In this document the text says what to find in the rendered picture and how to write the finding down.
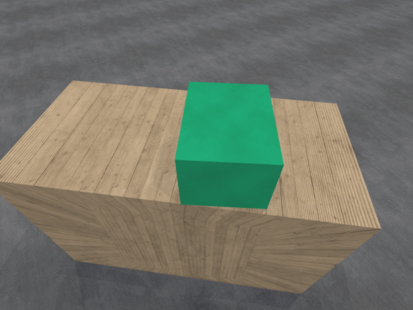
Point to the carton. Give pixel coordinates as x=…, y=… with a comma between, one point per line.
x=228, y=153

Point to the pedestal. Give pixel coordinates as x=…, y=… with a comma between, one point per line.
x=97, y=174

